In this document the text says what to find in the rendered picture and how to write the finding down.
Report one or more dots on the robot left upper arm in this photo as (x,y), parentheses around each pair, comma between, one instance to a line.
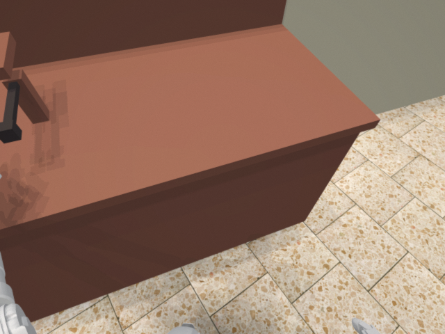
(14,321)

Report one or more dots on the robot left forearm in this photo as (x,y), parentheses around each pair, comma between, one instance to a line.
(6,293)

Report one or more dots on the robot left shin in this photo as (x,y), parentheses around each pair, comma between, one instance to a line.
(188,325)

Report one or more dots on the counter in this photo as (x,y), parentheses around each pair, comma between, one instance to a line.
(156,133)

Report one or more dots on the robot right hand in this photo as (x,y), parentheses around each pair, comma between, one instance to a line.
(363,328)

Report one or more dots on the tap lever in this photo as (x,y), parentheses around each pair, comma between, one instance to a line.
(9,130)

